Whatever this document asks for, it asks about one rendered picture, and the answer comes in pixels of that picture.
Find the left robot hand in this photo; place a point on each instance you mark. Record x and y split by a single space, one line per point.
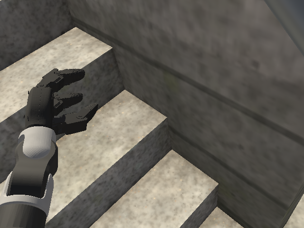
43 104

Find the left robot forearm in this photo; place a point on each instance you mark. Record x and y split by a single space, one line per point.
26 196

